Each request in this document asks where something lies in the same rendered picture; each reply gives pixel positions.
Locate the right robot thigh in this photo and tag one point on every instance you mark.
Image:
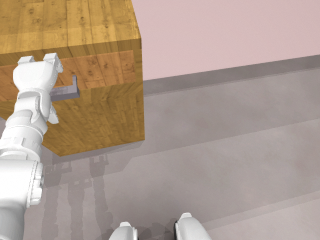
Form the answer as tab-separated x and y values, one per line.
189	228

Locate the handle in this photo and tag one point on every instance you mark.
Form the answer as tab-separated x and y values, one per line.
65	92

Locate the drawer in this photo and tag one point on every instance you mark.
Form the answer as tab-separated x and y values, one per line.
92	71

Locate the cabinet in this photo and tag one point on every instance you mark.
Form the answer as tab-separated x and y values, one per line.
103	116

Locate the robot left hand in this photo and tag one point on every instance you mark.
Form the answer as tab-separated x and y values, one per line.
40	75

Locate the left robot upper arm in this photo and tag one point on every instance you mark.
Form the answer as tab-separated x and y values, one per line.
21	185

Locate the right robot shin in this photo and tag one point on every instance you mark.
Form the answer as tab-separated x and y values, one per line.
185	215

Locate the robot left forearm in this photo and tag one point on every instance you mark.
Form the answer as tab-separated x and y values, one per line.
25	128

